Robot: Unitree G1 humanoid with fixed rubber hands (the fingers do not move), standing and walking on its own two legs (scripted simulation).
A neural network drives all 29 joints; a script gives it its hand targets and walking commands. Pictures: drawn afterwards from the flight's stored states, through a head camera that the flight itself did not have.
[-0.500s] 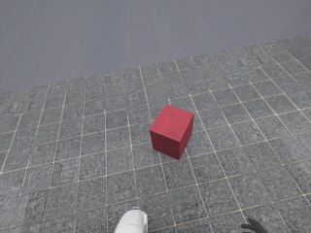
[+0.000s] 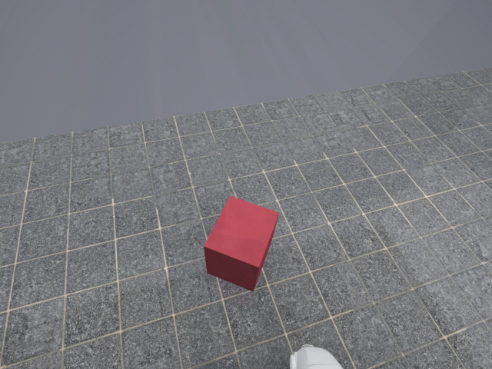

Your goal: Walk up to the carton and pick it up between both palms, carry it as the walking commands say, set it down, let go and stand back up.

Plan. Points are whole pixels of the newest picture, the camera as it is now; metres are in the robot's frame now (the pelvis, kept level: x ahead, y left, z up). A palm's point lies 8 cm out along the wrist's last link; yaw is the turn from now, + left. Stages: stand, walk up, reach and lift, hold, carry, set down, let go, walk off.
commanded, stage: walk up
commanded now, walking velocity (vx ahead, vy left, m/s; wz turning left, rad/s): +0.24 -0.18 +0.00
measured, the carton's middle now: (241, 244) +0.64 -0.01 -0.65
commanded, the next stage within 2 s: none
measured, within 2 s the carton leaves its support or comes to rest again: neither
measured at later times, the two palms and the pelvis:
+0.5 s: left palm out of the picture +0.11 +0.16 -0.15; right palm out of the picture +0.09 -0.30 -0.15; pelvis +0.07 -0.07 -0.01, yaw +0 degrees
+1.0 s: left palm out of the picture +0.04 +0.20 -0.14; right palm out of the picture +0.07 -0.27 -0.15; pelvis +0.08 -0.04 +0.00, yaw -4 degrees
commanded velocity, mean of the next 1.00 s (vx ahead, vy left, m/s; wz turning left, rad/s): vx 0.05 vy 0.01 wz -0.05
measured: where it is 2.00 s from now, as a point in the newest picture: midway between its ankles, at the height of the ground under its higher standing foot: outside the picture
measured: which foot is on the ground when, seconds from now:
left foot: down 0.00-0.20, up 0.22-0.48, down 0.50-0.92, up 0.94-1.00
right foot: up 0.00-0.16, down 0.18-1.00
